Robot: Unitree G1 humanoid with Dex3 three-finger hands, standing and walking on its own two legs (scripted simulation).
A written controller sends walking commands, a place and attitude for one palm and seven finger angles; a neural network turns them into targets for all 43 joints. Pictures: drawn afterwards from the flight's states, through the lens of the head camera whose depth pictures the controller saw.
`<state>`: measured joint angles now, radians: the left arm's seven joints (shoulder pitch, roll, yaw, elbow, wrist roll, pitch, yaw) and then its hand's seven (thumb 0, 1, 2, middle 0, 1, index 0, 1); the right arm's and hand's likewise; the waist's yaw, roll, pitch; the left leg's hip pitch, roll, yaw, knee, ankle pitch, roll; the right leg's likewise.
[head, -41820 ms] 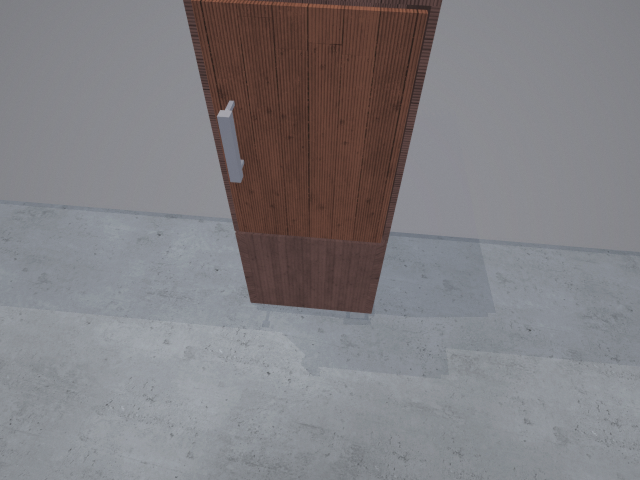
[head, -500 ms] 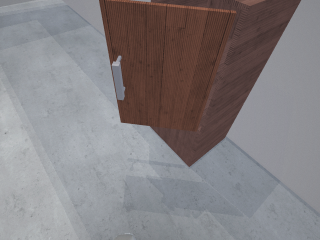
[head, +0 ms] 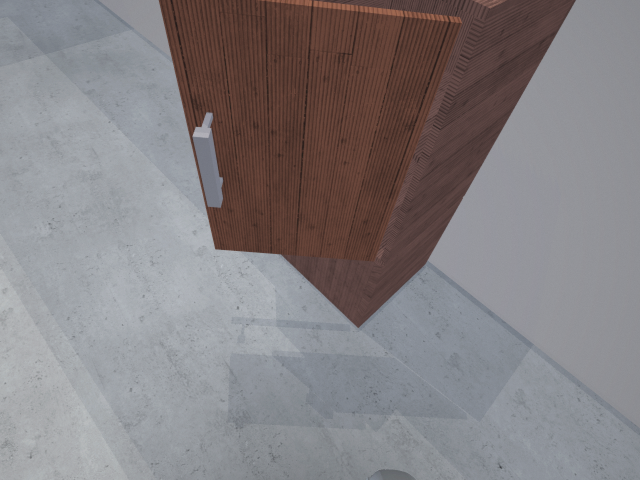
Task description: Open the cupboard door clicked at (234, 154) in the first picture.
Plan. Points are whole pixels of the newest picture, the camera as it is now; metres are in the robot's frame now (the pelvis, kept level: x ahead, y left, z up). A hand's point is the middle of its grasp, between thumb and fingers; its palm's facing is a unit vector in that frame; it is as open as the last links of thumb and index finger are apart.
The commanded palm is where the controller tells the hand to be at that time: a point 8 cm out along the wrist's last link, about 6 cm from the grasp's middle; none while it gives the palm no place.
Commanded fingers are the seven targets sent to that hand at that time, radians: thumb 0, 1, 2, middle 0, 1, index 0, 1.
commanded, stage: come to a stop and stand still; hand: left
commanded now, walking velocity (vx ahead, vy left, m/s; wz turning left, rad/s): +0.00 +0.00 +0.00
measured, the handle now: (212, 162) +0.61 +0.23 -0.03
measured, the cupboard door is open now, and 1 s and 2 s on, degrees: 44 44 44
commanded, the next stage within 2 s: look again from close up in 0.64 s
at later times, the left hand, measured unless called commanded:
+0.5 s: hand out of the picture +0.01 +0.10 -0.18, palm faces +0.07 -0.98 -0.20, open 7.2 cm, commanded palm none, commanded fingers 0.00 0.90 0.90 -0.20 -0.30 -0.20 -0.30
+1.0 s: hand out of the picture -0.03 +0.11 -0.19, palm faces +0.05 -0.98 -0.19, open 7.4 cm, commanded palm none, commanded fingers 0.00 0.90 0.90 -0.20 -0.30 -0.20 -0.30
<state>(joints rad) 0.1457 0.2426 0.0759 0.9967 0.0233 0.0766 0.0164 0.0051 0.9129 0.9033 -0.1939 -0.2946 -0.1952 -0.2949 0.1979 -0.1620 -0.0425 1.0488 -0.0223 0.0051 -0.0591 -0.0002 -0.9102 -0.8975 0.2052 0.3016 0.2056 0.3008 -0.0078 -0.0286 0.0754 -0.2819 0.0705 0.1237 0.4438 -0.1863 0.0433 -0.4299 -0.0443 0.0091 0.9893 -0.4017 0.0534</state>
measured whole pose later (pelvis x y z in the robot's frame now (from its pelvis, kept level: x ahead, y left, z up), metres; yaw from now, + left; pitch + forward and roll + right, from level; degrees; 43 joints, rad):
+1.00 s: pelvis -0.02 -0.05 -0.01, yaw +1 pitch -2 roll -1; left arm 0.30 0.13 -0.01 1.10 0.01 -0.01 0.04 0.01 0.91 0.90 -0.20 -0.30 -0.20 -0.30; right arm 0.28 -0.17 0.00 1.07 -0.01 -0.02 -0.04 0.01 -0.93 -0.90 0.20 0.30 0.20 0.30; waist 0.00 0.02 0.03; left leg -0.22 0.01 0.05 0.55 -0.29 0.02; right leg -0.17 -0.02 -0.06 0.51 -0.32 0.00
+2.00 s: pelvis +0.08 -0.01 -0.01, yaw +2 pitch +1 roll +0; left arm 0.11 0.17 0.04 1.00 0.02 0.00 0.02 0.01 0.93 0.90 -0.19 -0.29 -0.20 -0.30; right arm 0.40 -0.10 0.02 1.11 -0.02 -0.06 -0.04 0.00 -0.90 -0.90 0.20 0.30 0.20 0.30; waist -0.02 0.00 0.10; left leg -0.01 -0.07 0.08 0.34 -0.34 0.09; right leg -0.50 -0.04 -0.10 0.80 -0.29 -0.03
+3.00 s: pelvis +0.09 +0.03 -0.01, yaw +2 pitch -1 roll +2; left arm 0.31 0.13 0.00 1.04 0.01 0.01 0.02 0.01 0.91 0.90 -0.20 -0.30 -0.20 -0.30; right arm 0.34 -0.20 -0.01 1.02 -0.02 0.00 -0.02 0.01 -0.91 -0.90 0.20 0.30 0.20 0.30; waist -0.01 0.05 0.03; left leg -0.16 -0.07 0.08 0.46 -0.28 0.05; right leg -0.36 -0.01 0.08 0.51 -0.13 0.00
